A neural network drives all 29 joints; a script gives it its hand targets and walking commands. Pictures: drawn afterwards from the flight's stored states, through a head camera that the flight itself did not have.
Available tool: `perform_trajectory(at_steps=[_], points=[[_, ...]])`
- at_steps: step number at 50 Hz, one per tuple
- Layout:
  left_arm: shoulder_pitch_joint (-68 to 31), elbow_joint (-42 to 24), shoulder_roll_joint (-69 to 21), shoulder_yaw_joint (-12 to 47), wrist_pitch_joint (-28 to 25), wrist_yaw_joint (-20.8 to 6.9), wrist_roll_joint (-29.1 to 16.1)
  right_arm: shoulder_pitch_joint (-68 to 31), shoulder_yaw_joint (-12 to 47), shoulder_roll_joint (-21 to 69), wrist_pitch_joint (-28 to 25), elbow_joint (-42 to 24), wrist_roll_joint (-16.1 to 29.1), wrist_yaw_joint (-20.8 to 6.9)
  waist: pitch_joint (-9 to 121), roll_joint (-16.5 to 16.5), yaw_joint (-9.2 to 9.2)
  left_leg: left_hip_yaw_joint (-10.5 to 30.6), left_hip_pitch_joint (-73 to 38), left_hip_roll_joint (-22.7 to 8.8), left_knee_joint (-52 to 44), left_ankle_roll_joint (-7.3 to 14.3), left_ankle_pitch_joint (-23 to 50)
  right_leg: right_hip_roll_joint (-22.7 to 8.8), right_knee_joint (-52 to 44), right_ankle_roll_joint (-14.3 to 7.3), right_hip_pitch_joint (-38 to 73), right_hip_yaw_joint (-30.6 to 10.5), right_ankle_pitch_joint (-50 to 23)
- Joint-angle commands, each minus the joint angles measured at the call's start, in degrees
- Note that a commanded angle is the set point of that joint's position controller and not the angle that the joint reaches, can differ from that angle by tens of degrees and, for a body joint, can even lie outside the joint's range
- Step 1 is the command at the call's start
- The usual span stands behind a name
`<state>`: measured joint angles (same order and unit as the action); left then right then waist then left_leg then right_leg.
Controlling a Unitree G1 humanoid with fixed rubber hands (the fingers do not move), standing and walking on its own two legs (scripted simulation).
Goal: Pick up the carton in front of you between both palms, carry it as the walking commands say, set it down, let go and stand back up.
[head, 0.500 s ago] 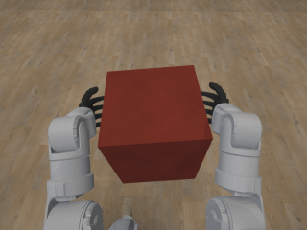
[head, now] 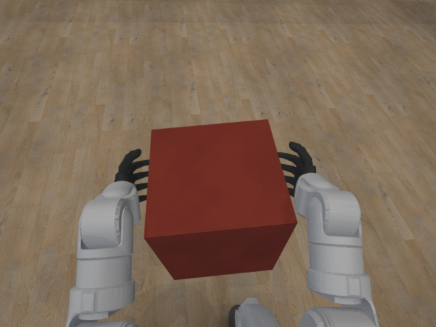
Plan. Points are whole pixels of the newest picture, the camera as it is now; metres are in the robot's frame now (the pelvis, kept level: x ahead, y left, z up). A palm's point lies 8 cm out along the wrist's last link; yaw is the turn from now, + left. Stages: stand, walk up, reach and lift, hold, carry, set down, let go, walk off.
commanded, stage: carry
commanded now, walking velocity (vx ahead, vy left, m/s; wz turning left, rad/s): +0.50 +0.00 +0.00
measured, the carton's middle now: (217, 206) +0.36 -0.02 +0.00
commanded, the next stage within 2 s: none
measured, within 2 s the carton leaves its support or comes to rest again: neither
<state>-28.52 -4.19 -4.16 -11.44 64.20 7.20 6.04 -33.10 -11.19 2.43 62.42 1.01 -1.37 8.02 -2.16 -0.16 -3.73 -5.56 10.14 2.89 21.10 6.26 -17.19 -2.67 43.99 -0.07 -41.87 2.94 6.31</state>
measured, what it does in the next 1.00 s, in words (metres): walks ahead: right foot, then left foot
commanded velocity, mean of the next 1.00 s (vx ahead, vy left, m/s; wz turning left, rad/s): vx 0.31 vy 0.00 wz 0.00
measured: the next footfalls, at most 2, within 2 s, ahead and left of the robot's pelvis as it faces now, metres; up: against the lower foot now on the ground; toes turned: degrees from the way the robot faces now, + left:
right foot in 0.12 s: +0.26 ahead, -0.10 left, +0.00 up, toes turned -4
left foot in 0.62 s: +0.60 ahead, +0.12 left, +0.00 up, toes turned +8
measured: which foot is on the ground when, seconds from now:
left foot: down 0.00-0.14, up 0.16-0.60, down 0.62-1.00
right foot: up 0.00-0.10, down 0.12-0.64, up 0.66-0.98, down 1.00-1.00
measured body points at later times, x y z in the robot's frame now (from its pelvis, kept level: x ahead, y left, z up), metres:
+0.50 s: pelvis +0.33 -0.01 +0.00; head +0.32 -0.02 +0.45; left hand +0.61 +0.16 +0.09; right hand +0.63 -0.14 +0.09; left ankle +0.45 +0.14 -0.70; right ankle +0.22 -0.09 -0.74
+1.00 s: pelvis +0.59 +0.03 +0.00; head +0.56 +0.05 +0.44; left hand +0.86 +0.20 +0.09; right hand +0.88 -0.10 +0.10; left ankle +0.56 +0.12 -0.74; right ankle +0.69 -0.08 -0.74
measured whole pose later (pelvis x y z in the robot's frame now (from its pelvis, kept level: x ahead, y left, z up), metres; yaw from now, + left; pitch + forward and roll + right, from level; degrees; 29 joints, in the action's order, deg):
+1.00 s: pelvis +0.59 +0.03 +0.00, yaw +2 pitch +2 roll +0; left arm -10.0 -20.4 -7.8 -6.8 70.5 5.0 7.6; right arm -11.0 -5.9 7.9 68.1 -18.6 -7.0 4.8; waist 6.5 -2.3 0.0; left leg -10.2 10.9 -0.4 26.0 2.5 -16.8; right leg -4.7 23.5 2.0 -21.9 8.5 0.2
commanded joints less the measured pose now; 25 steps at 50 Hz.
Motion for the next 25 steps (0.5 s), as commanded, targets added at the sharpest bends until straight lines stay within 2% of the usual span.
perform_trajectory(at_steps=[1, 3, 4, 5, 6, 7, 8, 9, 10, 11, 12, 13, 14, 15, 16, 17, 18, 19, 20, 22, 24, 25], points=[[-42.1, -7.5, -55.6, 44.3, -1.4, -10.7, -23.8, -36.1, 42.4, 60.1, 0.8, -7.2, 24.7, -15.4, 26.5, 7.5, 0.43, 6.8, -23.9, -11.9, 0.7, 0.7, 51.3, 3.6, -10.4, -1.2, 3.6, 6.1, -7.6], [-43.2, -8.3, -53.9, 44.2, 0.0, -10.9, -25.0, -35.2, 41.4, 57.1, 2.1, -7.8, 23.5, -14.8, 27.0, 9.6, 0.96, 4.0, -23.5, -11.6, 3.3, 0.0, 57.3, 5.2, -16.8, -2.5, 11.8, 7.4, -9.7], [-42.2, -7.8, -53.0, 43.6, 1.1, -11.2, -25.1, -33.4, 40.6, 55.8, 2.9, -7.2, 22.6, -14.7, 27.9, 10.5, 0.79, 3.4, -22.5, -11.5, 6.5, -0.3, 61.0, 6.6, -18.6, -3.1, 17.6, 9.6, -9.8], [-40.8, -6.6, -52.1, 42.5, 1.8, -11.6, -25.2, -32.4, 40.0, 55.4, 3.8, -6.3, 22.4, -14.7, 30.3, 9.5, 2.57, 1.1, -19.7, -10.8, 13.1, -1.5, 59.9, 7.1, -23.0, -3.3, 27.2, 9.8, -11.0], [-40.5, -5.4, -51.7, 41.9, 2.5, -12.0, -24.8, -31.8, 39.0, 54.8, 4.6, -4.9, 21.8, -14.9, 31.8, 7.5, 4.47, -0.7, -13.4, -9.6, 20.9, -3.0, 49.8, 4.1, -25.0, -3.2, 37.5, 7.9, -11.8], [-38.1, -4.1, -50.7, 39.9, 3.3, -12.5, -23.8, -33.5, 39.1, 54.5, 5.3, -4.5, 21.8, -15.3, 35.0, 1.3, 5.41, 0.8, -0.4, -8.5, 29.0, -3.8, 27.8, -5.8, -19.1, -4.1, 51.0, -5.0, -16.7], [-39.4, -2.5, -49.8, 39.4, 4.0, -12.9, -23.7, -34.0, 39.0, 55.9, 5.9, -6.1, 21.7, -15.4, 38.9, -12.3, 4.21, 3.4, 20.3, -1.7, 42.8, -6.2, -8.9, -21.1, -17.2, -14.3, 66.5, -27.7, -16.1], [-37.1, -1.3, -51.6, 38.8, 4.6, -13.4, -24.4, -34.0, 39.2, 55.1, 6.9, -5.9, 21.2, -15.4, 37.6, -12.9, 6.25, 6.5, 29.4, 0.6, 50.3, -5.8, -14.4, -19.8, -21.4, -17.1, 67.8, -32.7, -11.3], [-37.1, -1.6, -52.8, 38.4, 5.1, -13.9, -24.9, -33.9, 38.9, 56.7, 7.4, -5.3, 20.8, -15.3, 34.4, -10.7, 6.19, 7.4, 31.8, -1.6, 51.2, -5.1, -12.1, -18.3, -23.1, -15.6, 63.8, -29.0, -11.4], [-39.1, -2.7, -55.5, 39.1, 5.4, -14.5, -26.0, -34.7, 38.9, 58.1, 7.5, -5.6, 20.7, -15.2, 31.6, -5.0, 5.58, 7.8, 31.0, -3.8, 48.4, -4.9, -8.1, -17.3, -25.0, -12.9, 58.5, -24.7, -11.7], [-41.1, -5.0, -57.7, 39.7, 5.8, -15.0, -27.0, -34.6, 38.9, 59.4, 7.3, -7.1, 20.3, -15.1, 29.0, -2.5, 5.20, 7.0, 29.7, -5.9, 44.4, -5.1, -4.1, -16.9, -26.7, -10.7, 54.2, -20.5, -12.9], [-40.7, -6.7, -59.0, 39.9, 6.1, -15.6, -27.5, -32.5, 38.8, 61.0, 7.4, -7.1, 19.6, -15.1, 28.4, -2.2, 4.45, 7.0, 26.8, -6.7, 40.7, -5.7, -1.7, -15.2, -28.2, -9.1, 50.2, -17.2, -10.4], [-39.9, -6.9, -59.9, 40.3, 6.3, -15.9, -27.5, -28.8, 38.7, 61.4, 7.5, -5.9, 18.2, -15.0, 27.5, -3.2, 4.55, 5.6, 24.9, -6.2, 36.9, -6.4, -1.2, -14.0, -29.9, -8.7, 48.3, -15.2, -9.0], [-38.1, -8.4, -60.5, 40.1, 6.3, -16.2, -27.4, -26.4, 39.3, 63.3, 7.3, -6.7, 17.9, -14.9, 27.3, -3.3, 4.69, 4.3, 24.4, -6.1, 34.5, -7.0, -0.5, -13.4, -30.6, -8.7, 48.1, -13.0, -12.1], [-34.8, -8.1, -60.9, 40.2, 6.7, -16.7, -26.9, -23.4, 39.2, 63.3, 7.1, -6.9, 16.5, -14.6, 26.8, -4.6, 4.64, 3.3, 25.8, -6.0, 32.2, -7.6, 0.6, -13.5, -31.2, -8.5, 49.2, -11.5, -12.2], [-31.7, -8.8, -60.6, 40.5, 6.6, -17.1, -26.7, -19.5, 40.1, 64.2, 7.1, -7.6, 15.9, -14.5, 26.5, -5.8, 4.52, 2.4, 27.2, -5.7, 30.2, -8.1, 1.7, -12.8, -31.0, -8.5, 50.7, -9.8, -15.3], [-28.5, -8.4, -60.6, 40.9, 6.6, -17.6, -26.2, -17.0, 40.5, 63.5, 6.8, -8.3, 14.9, -14.5, 25.1, -6.0, 4.55, 1.5, 28.6, -5.9, 28.1, -8.3, 3.7, -12.4, -31.0, -7.7, 51.3, -8.5, -18.1], [-28.4, -10.8, -60.5, 41.8, 6.2, -17.9, -25.9, -16.5, 42.1, 65.3, 6.4, -9.3, 15.7, -14.7, 23.9, -6.0, 4.55, 0.7, 29.5, -5.9, 25.6, -8.6, 5.6, -11.6, -30.7, -7.0, 51.8, -6.2, -21.4], [-25.8, -11.5, -60.1, 42.2, 5.9, -18.3, -25.9, -15.0, 42.8, 65.0, 6.0, -11.2, 15.7, -14.7, 23.2, -6.2, 4.61, 0.2, 29.5, -5.8, 23.2, -8.6, 6.9, -10.8, -30.5, -6.6, 52.2, -4.9, -22.3], [-21.9, -14.0, -59.5, 43.2, 5.2, -18.5, -25.0, -13.9, 45.5, 64.7, 5.8, -16.5, 16.2, -15.0, 20.8, -8.5, 4.84, -1.3, 27.8, -5.7, 17.7, -8.1, 9.8, -9.8, -30.8, -6.8, 50.9, -2.4, -23.6], [-15.6, -14.5, -57.0, 43.1, 5.0, -18.6, -23.3, -8.5, 46.0, 63.5, 6.1, -17.0, 16.1, -15.5, 18.9, -8.8, 4.90, -2.6, 25.3, -5.6, 13.0, -7.8, 13.2, -9.3, -31.3, -6.5, 49.4, -0.2, -22.8], [-14.6, -15.7, -57.1, 43.9, 5.1, -18.5, -23.0, -7.1, 46.1, 63.2, 6.1, -18.2, 16.2, -16.0, 17.5, -8.1, 5.05, -3.2, 24.5, -5.1, 10.7, -7.3, 15.0, -8.9, -31.0, -6.2, 49.4, 0.6, -25.4]])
